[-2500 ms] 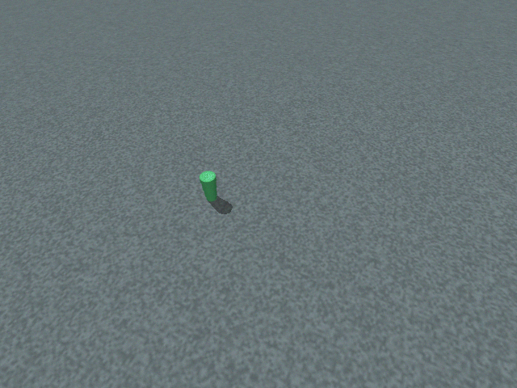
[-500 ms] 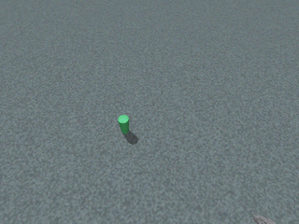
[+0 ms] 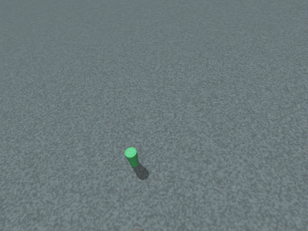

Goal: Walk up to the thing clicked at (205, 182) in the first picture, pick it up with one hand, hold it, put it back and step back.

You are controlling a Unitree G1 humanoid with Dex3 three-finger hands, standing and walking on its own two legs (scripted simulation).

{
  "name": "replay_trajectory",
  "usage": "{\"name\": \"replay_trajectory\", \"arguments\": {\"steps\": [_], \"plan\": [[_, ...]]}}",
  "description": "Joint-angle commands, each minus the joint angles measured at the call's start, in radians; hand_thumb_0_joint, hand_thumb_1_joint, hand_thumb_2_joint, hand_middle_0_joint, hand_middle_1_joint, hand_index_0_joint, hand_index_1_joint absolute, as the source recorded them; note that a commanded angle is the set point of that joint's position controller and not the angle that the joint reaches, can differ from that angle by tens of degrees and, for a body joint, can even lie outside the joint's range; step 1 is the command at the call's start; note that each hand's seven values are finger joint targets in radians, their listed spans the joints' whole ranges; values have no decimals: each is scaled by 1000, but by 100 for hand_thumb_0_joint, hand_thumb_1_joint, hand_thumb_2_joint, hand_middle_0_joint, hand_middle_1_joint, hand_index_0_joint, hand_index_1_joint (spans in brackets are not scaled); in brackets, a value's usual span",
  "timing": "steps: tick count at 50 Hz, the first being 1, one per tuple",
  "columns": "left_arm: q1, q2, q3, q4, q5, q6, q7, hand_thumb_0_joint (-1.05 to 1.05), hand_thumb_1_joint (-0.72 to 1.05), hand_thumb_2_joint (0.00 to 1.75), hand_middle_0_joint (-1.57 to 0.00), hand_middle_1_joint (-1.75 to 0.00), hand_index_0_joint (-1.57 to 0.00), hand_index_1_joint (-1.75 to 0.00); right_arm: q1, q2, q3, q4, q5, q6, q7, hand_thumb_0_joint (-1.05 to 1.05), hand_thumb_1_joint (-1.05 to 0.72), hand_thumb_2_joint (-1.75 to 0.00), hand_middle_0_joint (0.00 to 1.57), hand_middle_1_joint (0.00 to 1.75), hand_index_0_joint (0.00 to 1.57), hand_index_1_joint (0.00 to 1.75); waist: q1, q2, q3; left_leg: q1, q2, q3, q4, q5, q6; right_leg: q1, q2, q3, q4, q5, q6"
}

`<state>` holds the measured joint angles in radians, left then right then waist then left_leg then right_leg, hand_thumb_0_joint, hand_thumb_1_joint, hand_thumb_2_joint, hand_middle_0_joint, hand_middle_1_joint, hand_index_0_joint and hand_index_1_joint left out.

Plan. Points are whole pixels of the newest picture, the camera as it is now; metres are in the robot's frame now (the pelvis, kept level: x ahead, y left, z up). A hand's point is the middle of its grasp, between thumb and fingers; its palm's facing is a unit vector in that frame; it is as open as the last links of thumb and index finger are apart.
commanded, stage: walk up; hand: left
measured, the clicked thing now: (132, 158) +0.74 +0.27 -0.69
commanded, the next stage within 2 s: none
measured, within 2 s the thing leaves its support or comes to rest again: neither
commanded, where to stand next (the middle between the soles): +0.40 +0.07 m, yaw -1 degrees
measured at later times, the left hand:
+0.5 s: hand (60, 217) +0.22 +0.35 -0.15, palm faces -0.03 -0.94 -0.33, open 7.4 cm
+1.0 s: hand (78, 170) +0.37 +0.32 -0.13, palm faces -0.06 -0.91 -0.41, open 7.4 cm
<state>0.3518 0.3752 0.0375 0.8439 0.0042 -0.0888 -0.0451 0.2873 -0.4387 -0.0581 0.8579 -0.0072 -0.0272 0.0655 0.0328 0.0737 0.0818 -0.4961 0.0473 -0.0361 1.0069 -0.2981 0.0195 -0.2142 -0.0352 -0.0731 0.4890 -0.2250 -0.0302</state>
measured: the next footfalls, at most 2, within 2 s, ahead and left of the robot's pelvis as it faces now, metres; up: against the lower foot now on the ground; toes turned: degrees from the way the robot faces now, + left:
left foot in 0.20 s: +0.22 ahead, +0.16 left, +0.00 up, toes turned +5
right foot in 0.72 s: +0.31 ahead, -0.06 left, +0.00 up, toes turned -3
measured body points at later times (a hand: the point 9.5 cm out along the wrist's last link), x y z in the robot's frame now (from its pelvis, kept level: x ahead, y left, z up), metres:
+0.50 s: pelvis +0.17 +0.07 +0.00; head +0.18 +0.10 +0.45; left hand +0.22 +0.40 -0.13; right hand +0.24 -0.24 -0.09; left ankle +0.18 +0.16 -0.74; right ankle +0.24 -0.10 -0.68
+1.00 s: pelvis +0.28 +0.06 -0.01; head +0.30 +0.04 +0.44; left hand +0.37 +0.37 -0.10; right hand +0.34 -0.26 -0.13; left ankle +0.34 +0.21 -0.70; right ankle +0.33 -0.06 -0.74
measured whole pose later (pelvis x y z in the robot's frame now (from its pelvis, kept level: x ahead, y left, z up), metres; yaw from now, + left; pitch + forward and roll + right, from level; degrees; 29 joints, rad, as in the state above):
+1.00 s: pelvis +0.28 +0.06 -0.01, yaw -2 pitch -3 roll +1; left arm 0.25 0.37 0.01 0.83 0.01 -0.05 -0.01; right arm 0.27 -0.42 -0.04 0.86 -0.01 -0.02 0.02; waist 0.01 0.05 0.11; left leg -0.43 0.05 -0.02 0.84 -0.37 0.00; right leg -0.28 -0.03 -0.04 0.56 -0.22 -0.02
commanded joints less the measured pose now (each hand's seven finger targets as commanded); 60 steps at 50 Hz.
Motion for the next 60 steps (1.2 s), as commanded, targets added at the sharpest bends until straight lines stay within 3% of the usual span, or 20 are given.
{"name": "replay_trajectory", "arguments": {"steps": [1,6,10,11,12,13,14,19,22,29,34,36,37,39,46,53,55,56,57,60], "plan": [[-1,315,102,-84,3,-35,21,0,90,90,-20,-30,-20,-30,-12,-152,-60,-80,-12,-15,10,0,-90,-90,20,30,20,30,0,-207,5,-49,44,15,-187,60,-29,10,-220,191,-269,-136,-184],[42,329,102,-79,2,-28,19,0,90,90,-20,-30,-20,-30,-103,-137,-58,-107,-15,-35,19,0,-90,-90,20,30,20,30,27,-202,-17,51,34,70,-377,89,-10,47,-229,158,-185,8,-169],[-13,296,78,-94,6,-16,23,0,90,90,-20,-30,-20,-30,63,-177,-82,-48,-18,-50,5,0,-90,-90,20,30,20,30,-96,-83,-96,405,-12,89,-470,66,25,-122,-184,94,78,75,-118],[29,233,54,-101,7,-12,24,0,90,90,-20,-30,-20,-30,189,-244,-106,-16,-28,-56,-9,0,-90,-90,20,30,20,30,-147,124,-170,562,70,-72,-555,-92,63,-218,-109,39,384,67,-75],[82,146,32,-108,-10,-8,20,0,90,90,-20,-30,-20,-30,183,-317,-119,-49,-29,-64,-20,0,-90,-90,20,30,20,30,-114,326,-165,657,302,-500,-690,-210,134,-465,50,21,605,-293,-13],[86,257,57,-72,-1,4,37,0,90,90,-20,-30,-20,-30,151,-330,-119,-65,1,-61,-23,0,-90,-90,20,30,20,30,-111,161,-141,577,373,-622,-755,-241,192,-464,39,102,663,-320,-25],[54,300,62,-63,2,7,43,0,90,90,-20,-30,-20,-30,118,-315,-117,-69,14,-55,-22,0,-90,-90,20,30,20,30,-99,120,-78,497,381,-592,-748,-202,237,-471,-1,135,706,-306,-35],[96,242,60,-10,-15,20,19,0,90,90,-20,-30,-20,-30,51,-203,-67,-88,13,-76,-37,0,-90,-90,20,30,20,30,-35,72,-22,352,188,-124,-718,338,110,-321,-33,159,588,-63,-2],[52,225,57,-30,-8,26,11,0,90,90,-20,-30,-20,-30,52,-205,-71,-110,8,-76,-39,0,-90,-90,20,30,20,30,-45,83,-20,376,193,-71,-733,323,172,-337,-45,130,485,-24,24],[-92,208,59,-64,4,26,-3,0,90,90,-20,-30,-20,-30,80,-211,-79,-125,-3,-63,-36,0,-90,-90,20,30,20,30,-81,31,35,356,186,-26,-758,215,161,-301,-59,65,227,49,23],[-17,209,70,-34,9,-2,4,0,90,90,-20,-30,-20,-30,36,-206,-76,-154,-1,-48,-34,0,-90,-90,20,30,20,30,-18,-35,-46,271,190,-22,-570,203,161,7,-11,39,36,64,-5],[87,278,93,-6,20,-22,33,0,90,90,-20,-30,-20,-30,96,-104,-34,-149,9,-45,-37,0,-90,-90,20,30,20,30,29,-257,-161,189,56,85,-201,198,86,222,-96,190,-91,75,-44],[101,344,107,-32,17,-25,43,0,90,90,-20,-30,-20,-30,144,-65,-16,-156,7,-43,-36,0,-90,-90,20,30,20,30,19,-383,-197,15,-59,117,-41,-184,32,332,-318,533,-128,125,-126],[46,352,102,-47,-4,-9,46,0,90,90,-20,-30,-20,-30,117,-182,-46,-117,-4,-18,-57,0,-90,-90,20,30,20,30,23,-261,-115,-86,-29,15,88,-314,20,246,-413,656,-147,123,-287],[-89,263,60,-81,5,5,55,0,90,90,-20,-30,-20,-30,118,-131,-36,-43,6,-1,-49,0,-90,-90,20,30,20,30,-37,-246,-63,78,-10,30,-76,-98,-20,-31,-187,183,-117,335,-188],[-190,241,43,-72,-1,65,46,0,90,90,-20,-30,-20,-30,79,-128,-43,35,-5,-20,-76,0,-90,-90,20,30,20,30,-58,-208,-90,367,-45,95,-420,192,-22,-237,-164,152,73,116,-122],[-167,179,23,-57,-8,85,44,0,90,90,-20,-30,-20,-30,42,-192,-54,34,-22,-28,-83,0,-90,-90,20,30,20,30,-54,-39,-66,366,79,-96,-572,59,21,-323,-79,138,156,-145,-57],[-124,154,15,-40,-19,94,44,0,90,90,-20,-30,-20,-30,-19,-230,-51,9,-25,-38,-83,0,-90,-90,20,30,20,30,-11,70,-60,247,257,-375,-715,-103,92,-271,13,97,272,-263,-12],[-111,226,38,3,-17,104,55,0,90,90,-20,-30,-20,-30,-88,-290,-58,0,-11,-33,-81,0,-90,-90,20,30,20,30,-23,120,-40,87,338,-446,-763,-224,199,-154,-1,122,392,-340,-8],[-102,233,50,65,-11,105,43,0,90,90,-20,-30,-20,-30,-166,-217,-35,6,-25,-32,-83,0,-90,-90,20,30,20,30,-2,102,-7,41,212,-270,-731,-262,155,-120,-19,146,393,-284,-8]]}}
